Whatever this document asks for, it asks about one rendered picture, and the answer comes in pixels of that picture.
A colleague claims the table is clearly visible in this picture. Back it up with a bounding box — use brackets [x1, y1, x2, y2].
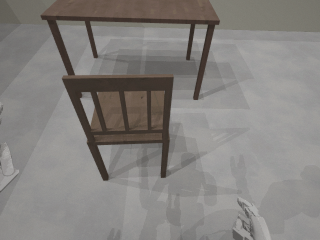
[40, 0, 220, 100]

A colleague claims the chair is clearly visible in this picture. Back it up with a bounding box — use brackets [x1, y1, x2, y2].
[62, 74, 174, 181]

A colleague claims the robot right hand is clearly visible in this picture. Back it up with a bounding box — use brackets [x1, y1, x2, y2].
[232, 197, 272, 240]

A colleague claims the robot left hand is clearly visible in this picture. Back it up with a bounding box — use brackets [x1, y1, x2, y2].
[0, 102, 19, 193]

